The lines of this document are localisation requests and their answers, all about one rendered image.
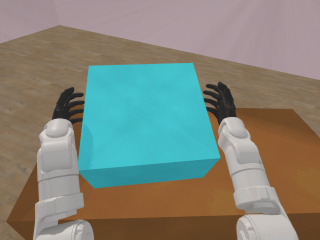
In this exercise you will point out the robot right hand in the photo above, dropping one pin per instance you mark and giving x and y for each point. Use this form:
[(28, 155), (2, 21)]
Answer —
[(224, 105)]

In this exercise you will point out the robot right upper arm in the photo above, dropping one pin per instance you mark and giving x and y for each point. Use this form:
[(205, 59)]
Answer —
[(272, 226)]

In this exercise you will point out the right robot forearm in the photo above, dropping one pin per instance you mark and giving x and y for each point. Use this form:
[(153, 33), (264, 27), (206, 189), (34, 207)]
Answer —
[(253, 192)]

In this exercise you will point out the left robot forearm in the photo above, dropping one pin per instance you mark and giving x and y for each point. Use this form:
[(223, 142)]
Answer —
[(57, 175)]

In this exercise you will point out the carton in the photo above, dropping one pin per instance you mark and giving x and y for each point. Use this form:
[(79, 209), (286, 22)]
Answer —
[(144, 123)]

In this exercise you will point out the robot left hand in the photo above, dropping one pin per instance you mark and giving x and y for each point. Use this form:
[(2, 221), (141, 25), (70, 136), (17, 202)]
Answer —
[(63, 105)]

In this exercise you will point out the robot left upper arm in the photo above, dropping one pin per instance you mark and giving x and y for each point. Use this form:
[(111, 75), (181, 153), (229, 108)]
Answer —
[(74, 230)]

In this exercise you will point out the pedestal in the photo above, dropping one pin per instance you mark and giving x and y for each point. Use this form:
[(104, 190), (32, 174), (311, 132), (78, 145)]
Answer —
[(198, 208)]

